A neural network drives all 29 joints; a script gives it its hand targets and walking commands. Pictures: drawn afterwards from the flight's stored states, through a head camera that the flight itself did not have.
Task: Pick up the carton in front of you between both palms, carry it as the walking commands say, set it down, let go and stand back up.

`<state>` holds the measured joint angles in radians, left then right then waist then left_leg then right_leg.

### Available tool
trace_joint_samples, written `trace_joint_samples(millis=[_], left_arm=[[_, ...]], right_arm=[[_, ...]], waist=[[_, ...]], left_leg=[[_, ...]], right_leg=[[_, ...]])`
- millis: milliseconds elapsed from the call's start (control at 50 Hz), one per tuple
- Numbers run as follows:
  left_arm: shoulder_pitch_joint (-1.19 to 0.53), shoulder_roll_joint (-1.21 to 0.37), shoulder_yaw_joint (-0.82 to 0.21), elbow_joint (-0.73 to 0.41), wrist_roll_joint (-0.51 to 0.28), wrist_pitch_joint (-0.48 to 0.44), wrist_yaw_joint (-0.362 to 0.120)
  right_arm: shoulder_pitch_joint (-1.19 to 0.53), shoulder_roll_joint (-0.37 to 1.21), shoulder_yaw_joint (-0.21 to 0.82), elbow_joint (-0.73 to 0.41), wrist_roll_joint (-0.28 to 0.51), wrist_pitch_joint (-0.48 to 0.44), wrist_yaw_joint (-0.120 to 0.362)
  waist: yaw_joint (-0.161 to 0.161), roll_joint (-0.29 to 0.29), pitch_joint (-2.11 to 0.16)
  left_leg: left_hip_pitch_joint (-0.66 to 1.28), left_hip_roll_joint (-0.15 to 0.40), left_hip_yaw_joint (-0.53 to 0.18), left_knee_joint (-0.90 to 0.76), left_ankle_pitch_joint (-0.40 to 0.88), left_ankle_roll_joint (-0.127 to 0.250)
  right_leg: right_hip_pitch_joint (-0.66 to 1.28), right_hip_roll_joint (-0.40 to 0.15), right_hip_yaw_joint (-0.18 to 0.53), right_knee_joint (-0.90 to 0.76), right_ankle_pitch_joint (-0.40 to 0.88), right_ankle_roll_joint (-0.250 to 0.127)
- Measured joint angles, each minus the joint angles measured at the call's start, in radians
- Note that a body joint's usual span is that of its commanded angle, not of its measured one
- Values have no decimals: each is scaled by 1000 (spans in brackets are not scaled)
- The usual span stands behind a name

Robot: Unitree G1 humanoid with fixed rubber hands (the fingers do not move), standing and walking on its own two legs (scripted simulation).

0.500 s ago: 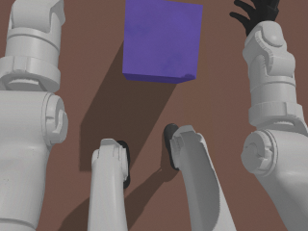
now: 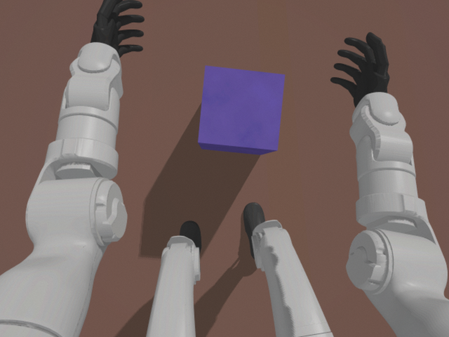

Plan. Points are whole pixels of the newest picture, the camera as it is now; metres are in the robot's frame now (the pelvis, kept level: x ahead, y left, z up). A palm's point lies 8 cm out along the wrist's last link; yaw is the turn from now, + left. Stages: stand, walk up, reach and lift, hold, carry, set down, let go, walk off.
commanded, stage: let go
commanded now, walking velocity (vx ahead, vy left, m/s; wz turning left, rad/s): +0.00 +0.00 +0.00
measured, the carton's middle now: (237, 117) +0.51 -0.10 -0.52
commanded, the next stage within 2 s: stand in 1.32 s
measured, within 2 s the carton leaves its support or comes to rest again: neither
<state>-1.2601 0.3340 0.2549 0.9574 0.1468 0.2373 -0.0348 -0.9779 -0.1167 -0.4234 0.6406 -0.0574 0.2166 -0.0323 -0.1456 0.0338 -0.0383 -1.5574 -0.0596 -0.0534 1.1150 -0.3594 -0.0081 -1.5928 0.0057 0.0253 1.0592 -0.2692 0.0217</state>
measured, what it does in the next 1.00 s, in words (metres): rises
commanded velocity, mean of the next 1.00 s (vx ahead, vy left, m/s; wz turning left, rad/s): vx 0.00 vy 0.00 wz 0.00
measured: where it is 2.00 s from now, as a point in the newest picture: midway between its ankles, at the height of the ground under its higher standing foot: (224, 251)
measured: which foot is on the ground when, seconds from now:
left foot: down 0.00-1.00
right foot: down 0.00-1.00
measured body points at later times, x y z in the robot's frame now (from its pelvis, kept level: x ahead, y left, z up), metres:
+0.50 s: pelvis +0.06 -0.02 +0.10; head +0.23 -0.02 +0.51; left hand +0.39 +0.17 -0.01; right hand +0.31 -0.27 +0.01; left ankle +0.05 +0.11 -0.61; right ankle +0.08 -0.13 -0.61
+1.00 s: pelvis +0.09 +0.01 +0.13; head +0.11 +0.01 +0.58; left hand +0.27 +0.24 +0.05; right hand +0.26 -0.22 +0.05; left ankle +0.05 +0.12 -0.62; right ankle +0.09 -0.13 -0.61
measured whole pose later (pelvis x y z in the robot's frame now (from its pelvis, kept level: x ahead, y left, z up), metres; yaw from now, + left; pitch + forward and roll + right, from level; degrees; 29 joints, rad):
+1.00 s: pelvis +0.09 +0.01 +0.13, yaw -2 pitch -1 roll -1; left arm 0.23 0.21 0.04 0.44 0.00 0.08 -0.05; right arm 0.22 -0.21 -0.04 0.43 -0.01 0.09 0.07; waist 0.00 0.02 0.06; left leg -0.11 -0.03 -0.04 0.44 -0.31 0.02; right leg -0.16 0.01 0.05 0.42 -0.23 0.02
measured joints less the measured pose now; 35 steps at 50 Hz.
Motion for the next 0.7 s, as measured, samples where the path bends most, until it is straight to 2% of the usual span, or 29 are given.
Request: trace_joint_samples(millis=[140,220,340,560,700], left_arm=[[355,-140,21,-219,12,-30,100],[539,-179,-1,-309,-5,-54,122],[745,-187,-37,-347,-27,-110,107],[1077,-164,-96,-358,-75,-209,63],[1267,-148,-139,-406,-99,-230,40]], right_arm=[[275,-20,99,-60,-39,-42,95],[411,-46,160,-79,-24,-64,130],[602,-71,240,-93,17,-110,148],[986,-71,368,-203,83,-184,118],[1154,-81,400,-234,104,-194,110]], waist=[[28,-18,-16],[32,-33,-6],[34,-48,-3],[40,-62,18],[65,-67,46]], left_leg=[[205,-1,-14,-161,38,-12],[343,4,-22,-240,51,-18],[540,21,-23,-331,52,-21],[908,44,-5,-479,42,-11],[1143,47,2,-579,49,2]], right_leg=[[198,-8,-10,-136,21,-17],[331,-6,-16,-204,27,-26],[522,6,-16,-286,28,-34],[879,24,4,-426,21,-32],[1118,23,13,-535,33,-22]])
